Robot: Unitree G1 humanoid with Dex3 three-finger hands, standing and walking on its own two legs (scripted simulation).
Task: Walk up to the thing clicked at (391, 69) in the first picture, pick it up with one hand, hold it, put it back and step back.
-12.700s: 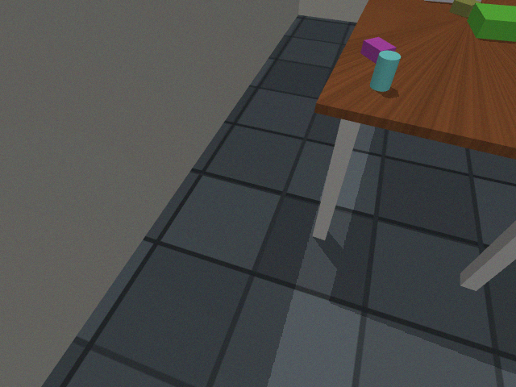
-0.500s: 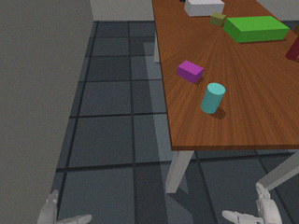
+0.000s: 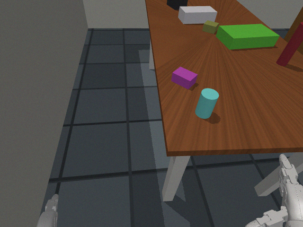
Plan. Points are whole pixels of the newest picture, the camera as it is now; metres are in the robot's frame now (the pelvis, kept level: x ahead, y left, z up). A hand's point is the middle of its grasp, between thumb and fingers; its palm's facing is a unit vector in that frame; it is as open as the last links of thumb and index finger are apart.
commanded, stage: rise first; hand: right
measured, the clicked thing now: (206, 103) +0.50 -0.21 +0.03
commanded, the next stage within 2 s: go down in 0.98 s
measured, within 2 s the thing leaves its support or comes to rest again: neither
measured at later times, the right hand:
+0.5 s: hand (285, 196) +0.16 -0.27 +0.10, palm faces +0.38 +0.83 -0.41, open 17.7 cm
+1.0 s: hand (296, 191) +0.16 -0.27 +0.13, palm faces +0.41 +0.80 -0.44, open 17.6 cm
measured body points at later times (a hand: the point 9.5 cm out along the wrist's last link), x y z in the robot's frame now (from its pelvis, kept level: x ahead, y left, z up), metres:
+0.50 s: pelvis -0.02 +0.01 +0.00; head -0.03 +0.03 +0.45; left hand +0.14 +0.26 -0.09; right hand +0.14 -0.31 +0.12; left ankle +0.00 +0.14 -0.74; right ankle -0.03 -0.13 -0.74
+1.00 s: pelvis -0.03 +0.01 +0.00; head -0.03 +0.03 +0.45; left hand +0.15 +0.27 -0.09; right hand +0.13 -0.31 +0.15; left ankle +0.00 +0.14 -0.74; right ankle -0.03 -0.13 -0.74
